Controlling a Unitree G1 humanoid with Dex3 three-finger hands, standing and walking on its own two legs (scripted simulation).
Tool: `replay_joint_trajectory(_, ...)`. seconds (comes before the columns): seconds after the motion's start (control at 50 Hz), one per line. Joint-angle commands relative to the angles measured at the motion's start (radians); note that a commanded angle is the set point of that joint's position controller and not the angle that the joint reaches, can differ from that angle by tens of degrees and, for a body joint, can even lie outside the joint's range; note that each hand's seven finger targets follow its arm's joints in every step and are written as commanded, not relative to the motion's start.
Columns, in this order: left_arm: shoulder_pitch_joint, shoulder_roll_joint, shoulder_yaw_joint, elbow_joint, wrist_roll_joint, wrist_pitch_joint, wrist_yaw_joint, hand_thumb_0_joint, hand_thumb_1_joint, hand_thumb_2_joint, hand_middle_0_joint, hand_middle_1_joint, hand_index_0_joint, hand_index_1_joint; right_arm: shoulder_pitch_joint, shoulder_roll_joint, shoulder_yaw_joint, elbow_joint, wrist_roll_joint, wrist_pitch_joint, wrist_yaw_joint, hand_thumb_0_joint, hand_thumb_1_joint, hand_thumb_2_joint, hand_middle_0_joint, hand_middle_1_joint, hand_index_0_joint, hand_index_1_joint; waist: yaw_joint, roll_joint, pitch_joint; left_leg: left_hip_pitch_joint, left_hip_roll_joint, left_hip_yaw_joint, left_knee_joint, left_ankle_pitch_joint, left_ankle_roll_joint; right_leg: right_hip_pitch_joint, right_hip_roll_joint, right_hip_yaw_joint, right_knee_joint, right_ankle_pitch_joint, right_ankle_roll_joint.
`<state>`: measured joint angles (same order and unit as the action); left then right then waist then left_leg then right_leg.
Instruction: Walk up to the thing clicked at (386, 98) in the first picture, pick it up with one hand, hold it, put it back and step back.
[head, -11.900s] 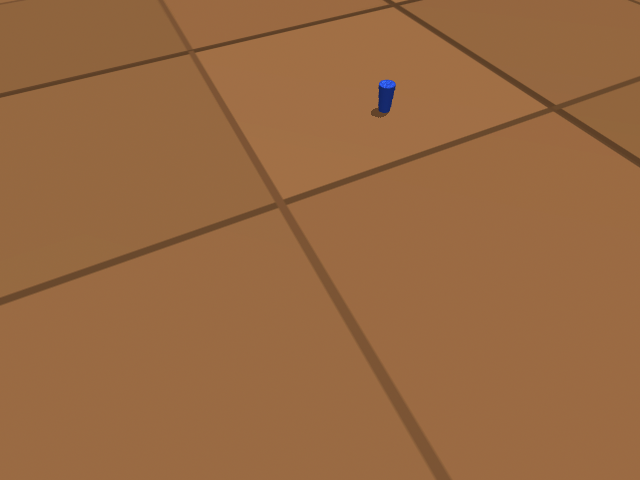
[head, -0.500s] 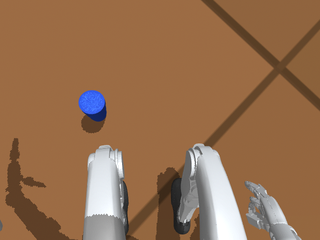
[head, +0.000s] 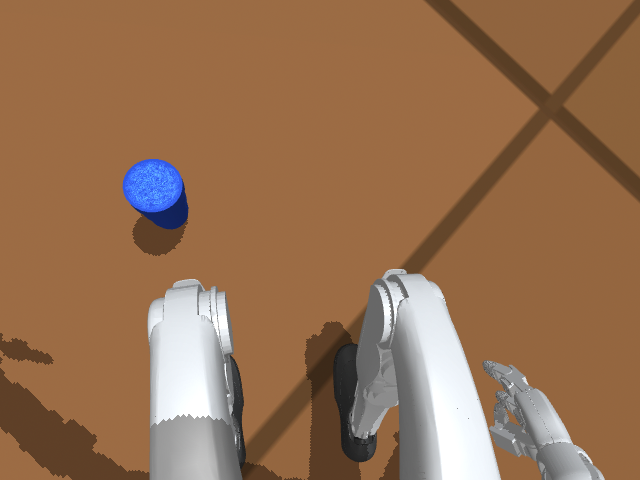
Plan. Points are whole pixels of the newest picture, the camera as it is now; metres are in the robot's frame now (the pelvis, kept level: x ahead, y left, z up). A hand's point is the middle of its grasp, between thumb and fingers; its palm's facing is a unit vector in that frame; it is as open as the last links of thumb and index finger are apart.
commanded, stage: go down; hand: left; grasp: from the side
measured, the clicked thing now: (162, 200) +0.49 +0.24 -0.31
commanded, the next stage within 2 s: approach in 0.30 s
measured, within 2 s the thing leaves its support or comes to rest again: neither
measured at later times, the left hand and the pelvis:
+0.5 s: hand out of the picture +0.40 +0.43 +0.00, palm faces +0.18 -0.98 -0.06, open 17.6 cm; pelvis +0.00 +0.00 -0.02, yaw -2 degrees
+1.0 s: hand (66, 204) +0.44 +0.35 -0.20, palm faces +0.17 -0.99 +0.02, open 17.7 cm; pelvis -0.01 +0.01 -0.07, yaw -7 degrees
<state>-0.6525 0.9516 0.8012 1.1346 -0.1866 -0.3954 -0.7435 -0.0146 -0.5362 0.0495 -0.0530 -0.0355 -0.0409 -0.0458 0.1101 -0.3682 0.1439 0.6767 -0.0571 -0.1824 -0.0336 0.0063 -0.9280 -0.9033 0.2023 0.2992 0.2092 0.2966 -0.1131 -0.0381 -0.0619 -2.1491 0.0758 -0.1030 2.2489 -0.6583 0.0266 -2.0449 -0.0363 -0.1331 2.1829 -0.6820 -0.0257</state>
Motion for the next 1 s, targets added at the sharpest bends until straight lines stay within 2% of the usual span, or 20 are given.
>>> replay_joint_trajectory(0.0,-0.214,0.451,0.070,-0.207,-0.038,-0.053,-0.006,0.000,-0.544,0.057,-0.056,-0.041,-0.041,-0.052,0.130,-0.248,-0.088,-0.049,0.008,-0.021,-0.015,0.000,-0.920,-0.909,0.199,0.300,0.200,0.300,0.047,0.303,-0.633,0.509,-0.021,0.002,-0.287,0.094,-0.004,0.228,0.049,0.013,-0.214,0.106,-0.018)
replay_joint_trajectory(0.06,-0.210,0.461,0.079,-0.212,-0.043,-0.053,-0.009,0.000,-0.554,0.055,-0.059,-0.044,-0.044,-0.055,0.126,-0.253,-0.084,-0.054,0.006,-0.022,-0.015,0.000,-0.923,-0.909,0.199,0.300,0.199,0.300,0.051,0.324,-0.627,0.515,-0.019,-0.001,-0.284,0.093,-0.007,0.218,0.050,0.010,-0.203,0.107,-0.019)
replay_joint_trajectory(0.16,-0.215,0.460,0.077,-0.193,-0.048,-0.051,-0.015,0.000,-0.555,0.058,-0.058,-0.045,-0.043,-0.056,0.130,-0.253,-0.077,-0.054,0.006,-0.022,-0.015,0.000,-0.924,-0.910,0.199,0.300,0.199,0.300,0.030,0.305,-0.606,0.489,-0.019,-0.004,-0.265,0.075,-0.003,0.205,0.054,0.005,-0.203,0.097,-0.017)
replay_joint_trajectory(0.2,-0.212,0.462,0.073,-0.196,-0.052,-0.051,-0.018,0.000,-0.546,0.054,-0.058,-0.038,-0.042,-0.049,0.120,-0.257,-0.078,-0.058,0.005,-0.022,-0.017,0.000,-0.921,-0.909,0.199,0.300,0.199,0.300,0.039,0.302,-0.596,0.478,-0.019,0.001,-0.260,0.080,-0.002,0.204,0.055,0.008,-0.203,0.098,-0.017)
replay_joint_trajectory(0.22,-0.199,0.457,0.077,-0.177,-0.052,-0.050,-0.019,0.000,-0.553,0.062,-0.059,-0.047,-0.042,-0.059,0.131,-0.251,-0.072,-0.055,0.003,-0.022,-0.015,0.000,-0.925,-0.910,0.199,0.300,0.199,0.300,0.025,0.292,-0.610,0.473,-0.021,0.004,-0.247,0.111,-0.002,0.235,0.056,0.007,-0.201,0.121,-0.015)
replay_joint_trajectory(0.26,-0.189,0.466,0.083,-0.185,-0.054,-0.055,-0.020,0.000,-0.549,0.056,-0.059,-0.040,-0.043,-0.052,0.123,-0.256,-0.070,-0.059,0.002,-0.023,-0.014,0.000,-0.923,-0.910,0.199,0.300,0.199,0.300,0.038,0.298,-0.608,0.476,-0.020,0.004,-0.244,0.127,-0.002,0.236,0.055,0.004,-0.196,0.131,-0.016)
replay_joint_trajectory(0.36,-0.211,0.481,0.087,-0.199,-0.056,-0.057,-0.025,0.000,-0.552,0.058,-0.062,-0.041,-0.044,-0.055,0.128,-0.263,-0.065,-0.058,-0.002,-0.019,-0.014,0.000,-0.919,-0.909,0.199,0.300,0.199,0.300,0.028,0.314,-0.617,0.493,-0.017,-0.002,-0.233,0.148,-0.004,0.229,0.058,-0.001,-0.186,0.148,-0.016)
replay_joint_trajectory(0.38,-0.204,0.490,0.093,-0.205,-0.057,-0.059,-0.025,0.000,-0.555,0.109,-0.083,-0.086,-0.045,-0.121,0.123,-0.266,-0.067,-0.060,0.000,-0.019,-0.013,0.000,-0.926,-0.909,0.200,0.301,0.200,0.301,0.038,0.324,-0.620,0.502,-0.016,-0.007,-0.239,0.139,-0.006,0.214,0.057,-0.002,-0.181,0.139,-0.017)
replay_joint_trajectory(0.4,-0.209,0.501,0.096,-0.200,-0.056,-0.059,-0.026,0.000,-0.595,0.029,-0.088,-0.051,-0.057,-0.076,0.121,-0.265,-0.064,-0.061,0.000,-0.020,-0.013,0.000,-0.906,-0.904,0.198,0.300,0.198,0.300,0.031,0.334,-0.607,0.499,-0.014,-0.011,-0.243,0.124,-0.007,0.198,0.058,-0.005,-0.176,0.127,-0.019)
replay_joint_trajectory(0.46,-0.191,0.439,0.079,-0.124,-0.068,-0.076,-0.028,0.000,-0.607,0.027,-0.084,-0.059,-0.055,-0.083,0.113,-0.267,-0.051,-0.061,-0.005,-0.020,-0.010,0.000,-0.916,-0.906,0.198,0.300,0.199,0.300,0.002,0.304,-0.539,0.465,-0.011,-0.022,-0.223,0.107,-0.007,0.176,0.062,-0.016,-0.166,0.121,-0.016)
replay_joint_trajectory(0.5,-0.211,0.403,0.067,-0.084,-0.086,-0.103,-0.027,0.000,-0.609,0.025,-0.084,-0.055,-0.055,-0.079,0.101,-0.269,-0.040,-0.063,-0.009,-0.024,-0.008,0.000,-0.915,-0.906,0.198,0.300,0.198,0.300,-0.027,0.267,-0.488,0.425,-0.009,-0.034,-0.204,0.082,-0.003,0.155,0.065,-0.026,-0.156,0.108,-0.013)
replay_joint_trajectory(0.54,-0.219,0.387,0.057,-0.038,-0.093,-0.132,-0.017,0.000,-0.611,0.016,-0.087,-0.054,-0.060,-0.077,0.089,-0.275,-0.030,-0.069,-0.016,-0.025,-0.004,0.000,-0.915,-0.906,0.198,0.300,0.198,0.300,-0.034,0.252,-0.453,0.405,-0.007,-0.046,-0.193,0.051,-0.004,0.122,0.067,-0.036,-0.141,0.085,-0.012)
replay_joint_trajectory(0.58,-0.205,0.351,0.032,0.029,-0.090,-0.155,-0.004,0.000,-0.611,0.026,-0.082,-0.058,-0.057,-0.080,0.085,-0.282,-0.018,-0.077,-0.027,-0.025,0.001,0.000,-0.915,-0.905,0.198,0.300,0.199,0.300,-0.054,0.238,-0.442,0.400,-0.005,-0.052,-0.173,0.047,-0.006,0.130,0.070,-0.048,-0.133,0.087,-0.010)
replay_joint_trajectory(0.66,-0.254,0.348,-0.009,0.061,-0.066,-0.212,0.032,0.000,-0.611,0.033,-0.081,-0.054,-0.055,-0.077,0.059,-0.293,0.006,-0.090,-0.052,-0.014,0.014,0.000,-0.901,-0.902,0.198,0.300,0.198,0.300,-0.068,0.269,-0.422,0.410,0.006,-0.067,-0.146,0.044,-0.016,0.101,0.074,-0.060,-0.095,0.087,-0.012)
replay_joint_trajectory(0.8,-0.276,0.473,0.041,0.014,-0.022,-0.368,0.107,0.000,-0.611,0.051,-0.075,-0.082,-0.057,-0.096,0.004,-0.319,0.064,-0.084,-0.120,0.027,0.032,0.000,-0.914,-0.905,0.198,0.300,0.199,0.300,-0.072,0.396,-0.476,0.481,0.018,-0.066,-0.071,0.148,-0.033,0.161,0.083,-0.077,-0.031,0.158,-0.010)
replay_joint_trajectory(0.84,-0.237,0.439,0.031,0.063,-0.020,-0.403,0.126,0.000,-0.611,0.068,-0.068,-0.089,-0.052,-0.103,-0.028,-0.327,0.087,-0.086,-0.139,0.045,0.039,0.000,-0.921,-0.908,0.199,0.300,0.199,0.300,-0.082,0.408,-0.451,0.500,0.025,-0.087,-0.062,0.159,-0.039,0.139,0.086,-0.091,-0.010,0.155,-0.010)
replay_joint_trajectory(0.88,-0.223,0.449,0.055,0.060,-0.028,-0.439,0.147,0.000,-0.611,0.082,-0.064,-0.093,-0.046,-0.108,-0.045,-0.337,0.100,-0.086,-0.157,0.058,0.043,0.000,-0.924,-0.909,0.198,0.300,0.199,0.300,-0.081,0.432,-0.454,0.516,0.030,-0.090,-0.038,0.198,-0.043,0.151,0.090,-0.099,0.007,0.190,-0.008)
replay_joint_trajectory(0.9,-0.225,0.441,0.051,0.061,-0.027,-0.454,0.157,0.000,-0.604,0.087,-0.059,-0.089,-0.042,-0.104,-0.057,-0.341,0.112,-0.099,-0.166,0.063,0.045,0.000,-0.924,-0.910,0.198,0.300,0.199,0.300,-0.097,0.444,-0.449,0.509,0.030,-0.090,-0.029,0.215,-0.046,0.174,0.091,-0.109,0.011,0.206,-0.008)
replay_joint_trajectory(0.96,-0.191,0.332,-0.016,0.122,-0.026,-0.483,0.174,0.000,-0.611,0.085,-0.063,-0.099,-0.046,-0.114,-0.084,-0.344,0.129,-0.098,-0.188,0.079,0.053,0.000,-0.936,-0.913,0.198,0.300,0.199,0.300,-0.127,0.423,-0.408,0.514,0.040,-0.108,-0.006,0.233,-0.049,0.157,0.099,-0.129,0.023,0.221,-0.006)
replay_joint_trajectory(0.98,-0.192,0.326,-0.030,0.136,-0.020,-0.495,0.183,0.000,-0.611,0.077,-0.067,-0.093,-0.051,-0.107,-0.103,-0.347,0.138,-0.105,-0.196,0.083,0.054,0.000,-0.934,-0.911,0.199,0.300,0.199,0.300,-0.140,0.423,-0.382,0.488,0.041,-0.111,-0.001,0.215,-0.050,0.158,0.101,-0.135,0.026,0.216,-0.006)
